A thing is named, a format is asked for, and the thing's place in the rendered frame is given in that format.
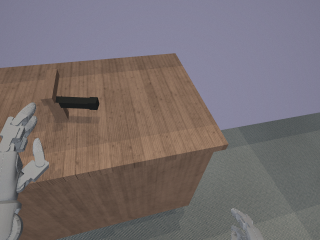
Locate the robot left hand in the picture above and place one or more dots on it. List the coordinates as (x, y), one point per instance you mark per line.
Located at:
(14, 141)

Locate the robot left forearm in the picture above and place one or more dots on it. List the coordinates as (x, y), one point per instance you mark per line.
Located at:
(11, 224)

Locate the counter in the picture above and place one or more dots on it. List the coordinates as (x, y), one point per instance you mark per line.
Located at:
(142, 152)

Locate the tap lever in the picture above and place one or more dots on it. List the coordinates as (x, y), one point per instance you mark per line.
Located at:
(91, 103)

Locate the robot right hand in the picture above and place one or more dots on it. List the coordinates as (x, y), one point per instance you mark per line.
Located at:
(246, 223)

